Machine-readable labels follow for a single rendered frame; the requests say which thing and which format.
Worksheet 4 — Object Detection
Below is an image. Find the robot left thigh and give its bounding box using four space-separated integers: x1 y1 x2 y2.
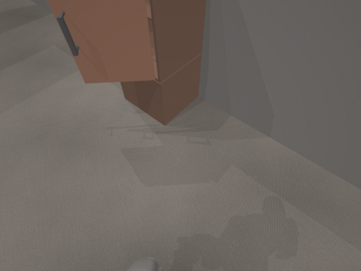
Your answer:
126 258 162 271

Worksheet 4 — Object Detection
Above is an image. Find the cupboard door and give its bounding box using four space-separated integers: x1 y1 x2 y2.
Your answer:
47 0 155 84

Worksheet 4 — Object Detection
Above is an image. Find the handle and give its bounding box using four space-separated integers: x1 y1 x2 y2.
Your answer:
56 11 79 56

